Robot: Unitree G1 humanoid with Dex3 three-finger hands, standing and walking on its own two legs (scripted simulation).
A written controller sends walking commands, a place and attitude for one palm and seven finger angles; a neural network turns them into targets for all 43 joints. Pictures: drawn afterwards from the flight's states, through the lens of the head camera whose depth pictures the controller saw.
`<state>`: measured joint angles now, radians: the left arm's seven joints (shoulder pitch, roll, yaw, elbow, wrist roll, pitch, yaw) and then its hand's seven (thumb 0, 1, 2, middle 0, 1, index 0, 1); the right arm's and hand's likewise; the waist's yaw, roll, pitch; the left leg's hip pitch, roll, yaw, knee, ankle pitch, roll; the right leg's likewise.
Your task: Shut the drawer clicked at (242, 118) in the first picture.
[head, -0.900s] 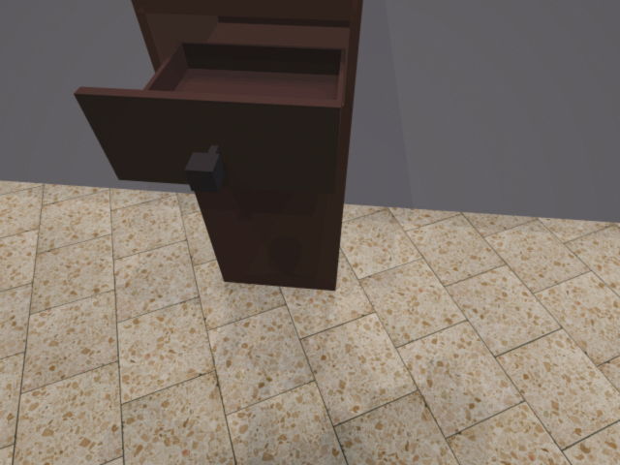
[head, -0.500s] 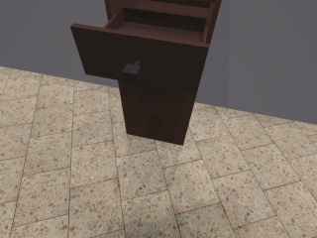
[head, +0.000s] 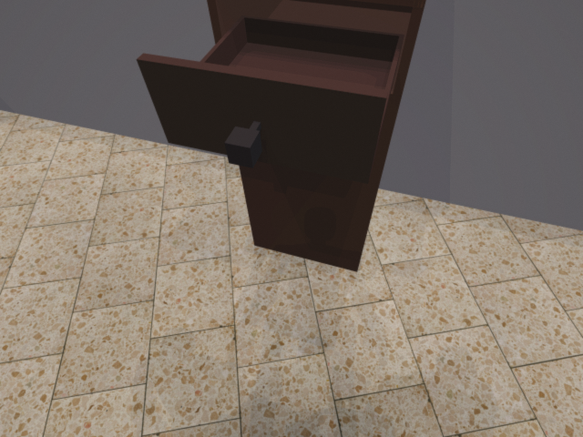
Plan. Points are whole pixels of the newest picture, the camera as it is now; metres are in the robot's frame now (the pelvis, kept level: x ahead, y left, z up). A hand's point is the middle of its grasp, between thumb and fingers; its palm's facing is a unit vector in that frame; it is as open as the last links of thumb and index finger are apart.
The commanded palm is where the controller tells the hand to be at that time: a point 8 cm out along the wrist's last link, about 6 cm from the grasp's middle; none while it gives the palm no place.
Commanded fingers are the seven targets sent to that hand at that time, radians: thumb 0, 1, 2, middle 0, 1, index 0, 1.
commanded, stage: stand and wait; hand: left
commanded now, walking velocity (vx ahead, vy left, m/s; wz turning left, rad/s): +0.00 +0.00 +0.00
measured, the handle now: (248, 139) +0.52 +0.09 +0.11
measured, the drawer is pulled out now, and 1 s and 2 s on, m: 0.29 0.29 0.29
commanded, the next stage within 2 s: turn or walk to find it in 0.18 s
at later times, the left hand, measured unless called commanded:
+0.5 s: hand out of the picture +0.05 +0.18 -0.18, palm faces +0.10 -0.97 -0.23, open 7.4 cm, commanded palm none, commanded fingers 0.00 0.90 0.90 -0.20 -0.30 -0.20 -0.30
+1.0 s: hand out of the picture -0.03 +0.18 -0.17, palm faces +0.11 -0.97 -0.22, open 7.4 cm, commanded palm none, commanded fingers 0.00 0.90 0.90 -0.20 -0.30 -0.20 -0.30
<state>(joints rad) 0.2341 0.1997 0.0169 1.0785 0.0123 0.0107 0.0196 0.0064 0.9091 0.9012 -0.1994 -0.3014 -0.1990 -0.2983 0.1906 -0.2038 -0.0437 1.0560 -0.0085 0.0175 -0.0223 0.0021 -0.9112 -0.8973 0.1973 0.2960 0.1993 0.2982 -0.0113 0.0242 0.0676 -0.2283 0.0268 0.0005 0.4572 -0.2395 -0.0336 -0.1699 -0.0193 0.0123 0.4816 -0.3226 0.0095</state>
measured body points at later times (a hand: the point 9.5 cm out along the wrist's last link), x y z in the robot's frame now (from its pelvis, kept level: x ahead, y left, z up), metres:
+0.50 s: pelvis +0.00 -0.01 -0.01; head +0.03 -0.01 +0.44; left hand +0.05 +0.24 -0.16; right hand +0.05 -0.26 -0.16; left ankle +0.00 +0.13 -0.74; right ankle -0.04 -0.12 -0.74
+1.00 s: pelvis -0.01 -0.01 +0.00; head +0.02 -0.01 +0.45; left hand -0.04 +0.23 -0.15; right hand +0.04 -0.24 -0.15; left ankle +0.00 +0.13 -0.74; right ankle -0.04 -0.12 -0.74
